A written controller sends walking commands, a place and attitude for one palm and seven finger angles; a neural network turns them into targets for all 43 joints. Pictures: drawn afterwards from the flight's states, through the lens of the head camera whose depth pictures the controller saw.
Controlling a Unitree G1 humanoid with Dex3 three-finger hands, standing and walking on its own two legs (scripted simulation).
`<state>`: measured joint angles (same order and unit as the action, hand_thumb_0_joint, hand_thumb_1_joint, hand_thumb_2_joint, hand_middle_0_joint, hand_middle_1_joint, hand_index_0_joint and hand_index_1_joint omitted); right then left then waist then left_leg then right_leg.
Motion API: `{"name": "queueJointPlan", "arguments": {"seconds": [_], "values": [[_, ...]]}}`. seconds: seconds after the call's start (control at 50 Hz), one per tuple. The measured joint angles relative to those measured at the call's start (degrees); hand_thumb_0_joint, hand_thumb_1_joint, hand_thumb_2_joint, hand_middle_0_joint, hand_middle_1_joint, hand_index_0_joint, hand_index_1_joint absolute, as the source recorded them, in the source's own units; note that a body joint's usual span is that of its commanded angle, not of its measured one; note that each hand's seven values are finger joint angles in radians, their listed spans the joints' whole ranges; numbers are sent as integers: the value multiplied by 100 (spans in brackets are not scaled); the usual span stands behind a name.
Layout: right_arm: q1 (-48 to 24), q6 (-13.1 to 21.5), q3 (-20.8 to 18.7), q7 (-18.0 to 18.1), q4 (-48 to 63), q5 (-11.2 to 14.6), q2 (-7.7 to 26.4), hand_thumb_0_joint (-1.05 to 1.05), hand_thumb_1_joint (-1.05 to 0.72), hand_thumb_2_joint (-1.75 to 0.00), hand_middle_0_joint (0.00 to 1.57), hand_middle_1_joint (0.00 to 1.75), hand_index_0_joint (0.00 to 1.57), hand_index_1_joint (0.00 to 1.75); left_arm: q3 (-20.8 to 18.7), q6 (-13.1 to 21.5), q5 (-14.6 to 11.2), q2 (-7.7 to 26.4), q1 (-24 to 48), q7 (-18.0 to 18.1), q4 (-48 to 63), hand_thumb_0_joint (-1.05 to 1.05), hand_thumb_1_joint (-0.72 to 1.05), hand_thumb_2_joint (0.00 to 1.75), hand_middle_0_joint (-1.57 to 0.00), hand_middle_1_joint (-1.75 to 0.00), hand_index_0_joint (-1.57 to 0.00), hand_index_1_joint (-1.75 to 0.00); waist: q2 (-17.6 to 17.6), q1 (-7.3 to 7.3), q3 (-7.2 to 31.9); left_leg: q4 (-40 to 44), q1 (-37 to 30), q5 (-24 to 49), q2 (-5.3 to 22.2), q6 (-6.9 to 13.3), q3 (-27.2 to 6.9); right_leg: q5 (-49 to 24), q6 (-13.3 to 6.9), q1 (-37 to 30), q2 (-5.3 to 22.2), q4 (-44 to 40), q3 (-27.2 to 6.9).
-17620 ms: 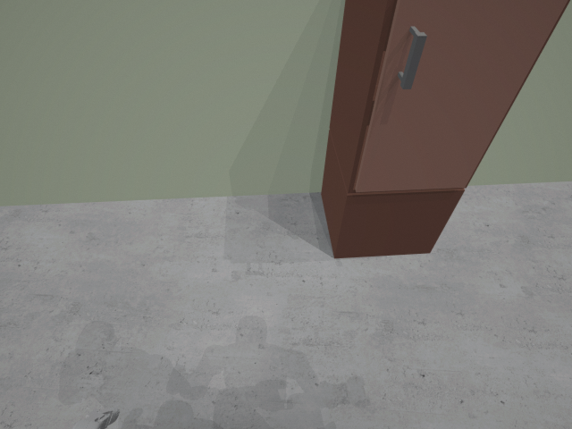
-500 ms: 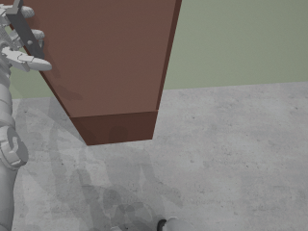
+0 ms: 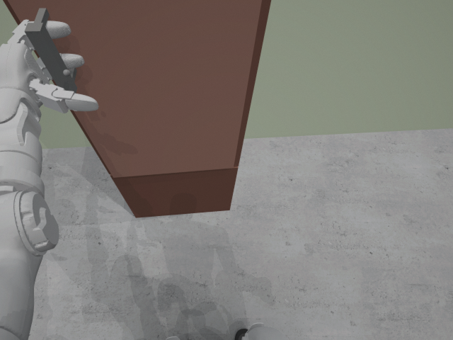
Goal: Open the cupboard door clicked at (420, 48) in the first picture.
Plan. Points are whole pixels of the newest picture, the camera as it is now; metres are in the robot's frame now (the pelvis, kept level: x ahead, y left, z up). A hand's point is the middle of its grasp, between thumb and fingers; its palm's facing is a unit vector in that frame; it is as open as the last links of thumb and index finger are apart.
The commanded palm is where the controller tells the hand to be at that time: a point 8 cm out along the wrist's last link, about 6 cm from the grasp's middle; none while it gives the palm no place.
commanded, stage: slide the fingers in behind the handle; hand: left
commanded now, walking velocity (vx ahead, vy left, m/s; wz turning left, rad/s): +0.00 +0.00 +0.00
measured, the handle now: (56, 54) +0.57 +0.24 +0.14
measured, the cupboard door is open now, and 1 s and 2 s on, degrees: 1 1 13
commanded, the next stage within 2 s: close the thumb around the handle in 0.14 s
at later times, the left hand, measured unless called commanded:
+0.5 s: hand (65, 70) +0.53 +0.21 +0.15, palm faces +0.00 -1.00 +0.00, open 12.0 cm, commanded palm +0.50 +0.26 +0.14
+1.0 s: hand (67, 70) +0.53 +0.21 +0.15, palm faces +0.00 -1.00 +0.00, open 5.4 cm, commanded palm +0.51 +0.26 +0.14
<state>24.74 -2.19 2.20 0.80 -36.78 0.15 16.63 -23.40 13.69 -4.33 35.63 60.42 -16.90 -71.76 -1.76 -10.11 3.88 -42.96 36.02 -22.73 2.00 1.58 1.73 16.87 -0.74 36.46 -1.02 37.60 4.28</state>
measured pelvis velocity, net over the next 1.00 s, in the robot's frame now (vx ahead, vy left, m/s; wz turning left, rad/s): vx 0.00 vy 0.01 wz -0.01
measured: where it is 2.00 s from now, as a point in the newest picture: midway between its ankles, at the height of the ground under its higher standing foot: outside the picture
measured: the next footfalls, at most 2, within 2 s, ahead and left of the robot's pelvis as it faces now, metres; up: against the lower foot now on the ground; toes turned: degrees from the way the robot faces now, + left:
none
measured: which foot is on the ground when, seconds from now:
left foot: down 0.00-1.00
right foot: down 0.00-1.00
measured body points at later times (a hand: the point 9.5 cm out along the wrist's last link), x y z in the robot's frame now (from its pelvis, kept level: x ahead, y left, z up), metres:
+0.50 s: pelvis +0.00 +0.00 +0.00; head +0.10 +0.02 +0.44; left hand +0.52 +0.27 +0.15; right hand -0.04 -0.26 -0.11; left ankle -0.03 +0.10 -0.71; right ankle +0.01 -0.12 -0.71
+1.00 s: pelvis +0.00 +0.01 +0.00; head +0.10 +0.02 +0.43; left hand +0.52 +0.26 +0.15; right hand -0.03 -0.26 -0.11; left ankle -0.03 +0.10 -0.71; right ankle +0.01 -0.12 -0.71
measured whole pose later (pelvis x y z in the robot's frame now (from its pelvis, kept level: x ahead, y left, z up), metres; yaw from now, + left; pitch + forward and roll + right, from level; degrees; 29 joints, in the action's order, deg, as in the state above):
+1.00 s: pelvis +0.00 +0.01 +0.00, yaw +0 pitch +17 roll -3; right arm 25.9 -1.8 2.6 1.1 -36.8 -0.1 16.8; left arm -24.3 13.9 -3.4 37.2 62.7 -18.0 -73.8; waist -1.7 -11.3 3.8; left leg -44.1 37.8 -23.1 1.8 2.1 1.9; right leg 16.8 -0.2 38.0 -0.9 38.1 4.0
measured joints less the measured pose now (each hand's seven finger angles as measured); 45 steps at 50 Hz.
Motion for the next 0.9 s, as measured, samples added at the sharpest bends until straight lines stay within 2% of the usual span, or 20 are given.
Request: {"name": "queueJointPlan", "arguments": {"seconds": [0.14,0.28,0.38,0.48,0.62,0.8,0.9], "values": [[1,55,23,53,-9,10,33,0,-90,-90,20,30,20,30,61,-14,67,150,240,-48,-218,-1,-50,30,-29,-120,-29,-120,30,-80,-68,-38,91,20,-10,-2,-37,-12,-5,70,11,24,35],[95,54,36,60,-15,-1,38,0,-90,-90,20,30,20,30,-132,17,49,248,229,-138,-211,-1,-50,31,-29,-120,-30,-120,44,-131,-54,-26,129,22,11,6,15,-43,3,127,-12,4,-19],[194,7,24,44,-16,-3,28,0,-90,-90,20,30,20,30,-95,10,53,231,115,-169,-97,-1,-42,34,-30,-121,-31,-121,8,-121,-14,-24,119,7,14,15,27,-46,16,112,-18,-21,-33],[216,-22,31,29,-23,-2,5,0,-90,-90,20,30,20,30,-118,-31,-15,187,50,-174,-84,-1,-25,41,-31,-123,-32,-123,-10,-103,2,-4,61,-1,10,31,43,-49,31,56,-16,-48,-51],[163,-1,31,13,-19,-19,-21,0,-90,-90,20,30,20,30,-77,12,2,81,34,-102,-67,0,10,56,-34,-127,-35,-126,-19,-75,14,-22,45,-11,-12,46,42,-35,49,37,5,-27,-52],[72,53,35,16,7,-27,-17,0,-90,-90,20,30,20,30,-28,18,79,96,166,-25,-173,1,59,77,-37,-132,-38,-132,-3,-93,-14,-81,121,-18,-30,55,23,-20,57,105,25,33,-37],[80,55,37,21,-1,-29,-2,0,-90,-90,20,30,20,30,-79,38,71,128,193,-72,-186,1,76,85,-39,-134,-39,-134,9,-104,-6,-94,149,-26,-22,52,30,-17,55,138,16,45,-45]]}}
